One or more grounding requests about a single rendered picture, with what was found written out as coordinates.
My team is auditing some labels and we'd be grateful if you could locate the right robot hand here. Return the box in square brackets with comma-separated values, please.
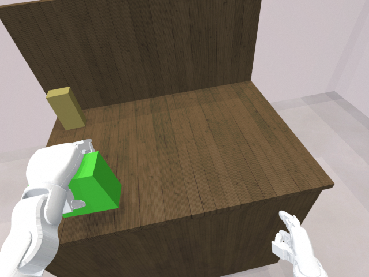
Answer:
[272, 211, 315, 264]

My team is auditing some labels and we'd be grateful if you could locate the robot right forearm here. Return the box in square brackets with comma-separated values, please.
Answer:
[293, 254, 328, 277]

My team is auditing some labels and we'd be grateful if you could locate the left robot hand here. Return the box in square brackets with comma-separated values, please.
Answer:
[26, 138, 95, 214]

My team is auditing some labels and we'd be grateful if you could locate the robot left forearm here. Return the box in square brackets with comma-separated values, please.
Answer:
[0, 183, 67, 277]

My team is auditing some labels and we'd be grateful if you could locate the sponge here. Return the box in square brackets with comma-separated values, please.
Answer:
[28, 151, 122, 218]

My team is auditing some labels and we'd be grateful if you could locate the table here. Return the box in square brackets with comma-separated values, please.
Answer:
[0, 0, 335, 277]

